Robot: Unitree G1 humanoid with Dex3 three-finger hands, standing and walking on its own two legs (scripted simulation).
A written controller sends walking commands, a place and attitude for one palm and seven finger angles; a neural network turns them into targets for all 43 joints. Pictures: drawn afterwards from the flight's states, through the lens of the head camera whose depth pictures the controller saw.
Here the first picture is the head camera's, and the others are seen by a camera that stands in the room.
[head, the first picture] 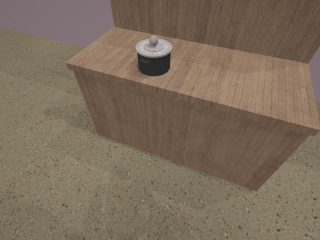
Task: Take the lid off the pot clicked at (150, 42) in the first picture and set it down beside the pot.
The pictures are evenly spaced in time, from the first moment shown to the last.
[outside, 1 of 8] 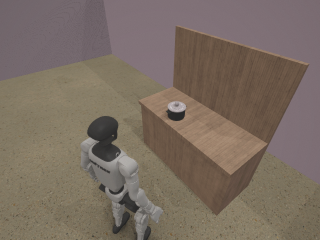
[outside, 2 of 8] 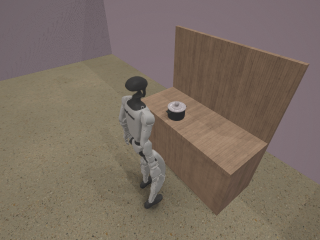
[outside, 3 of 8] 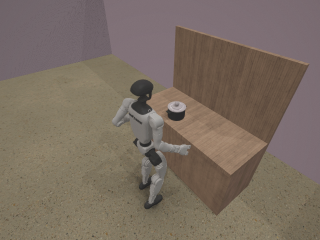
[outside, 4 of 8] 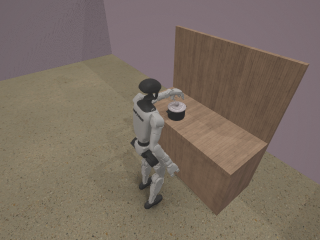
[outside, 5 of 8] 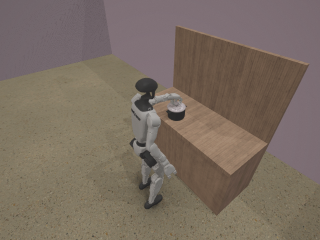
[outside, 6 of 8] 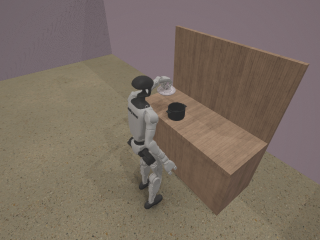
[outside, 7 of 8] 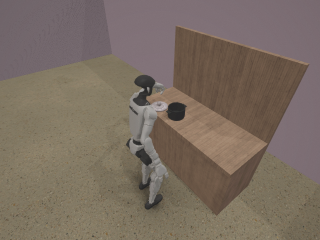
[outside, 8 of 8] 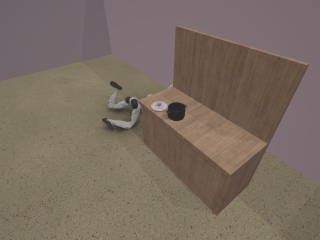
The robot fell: yes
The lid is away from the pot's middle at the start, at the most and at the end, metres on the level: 0.00 0.26 0.23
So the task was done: no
